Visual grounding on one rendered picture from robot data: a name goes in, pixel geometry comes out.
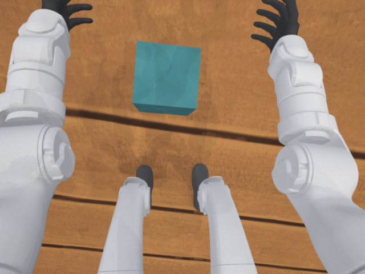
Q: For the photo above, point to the left robot upper arm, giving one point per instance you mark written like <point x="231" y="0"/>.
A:
<point x="33" y="161"/>

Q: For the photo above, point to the left robot thigh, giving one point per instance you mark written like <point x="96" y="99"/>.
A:
<point x="123" y="250"/>

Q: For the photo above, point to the right robot hand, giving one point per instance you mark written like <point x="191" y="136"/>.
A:
<point x="286" y="23"/>

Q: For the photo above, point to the right robot upper arm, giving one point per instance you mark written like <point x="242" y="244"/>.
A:
<point x="319" y="181"/>

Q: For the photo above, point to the left robot hand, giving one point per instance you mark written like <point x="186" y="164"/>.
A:
<point x="60" y="6"/>

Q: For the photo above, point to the carton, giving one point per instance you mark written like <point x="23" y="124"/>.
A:
<point x="166" y="78"/>

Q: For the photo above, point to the robot left forearm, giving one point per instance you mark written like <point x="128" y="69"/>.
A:
<point x="36" y="74"/>

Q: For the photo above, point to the robot right forearm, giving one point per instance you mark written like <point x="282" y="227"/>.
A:
<point x="301" y="97"/>

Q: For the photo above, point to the left robot foot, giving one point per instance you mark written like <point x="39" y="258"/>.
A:
<point x="145" y="172"/>

